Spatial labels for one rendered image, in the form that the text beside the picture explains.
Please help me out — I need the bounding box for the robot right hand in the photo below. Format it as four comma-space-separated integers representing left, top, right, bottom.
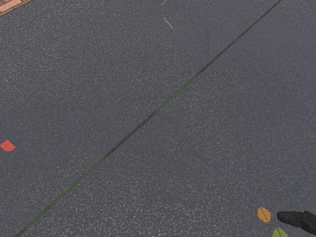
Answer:
276, 210, 316, 236

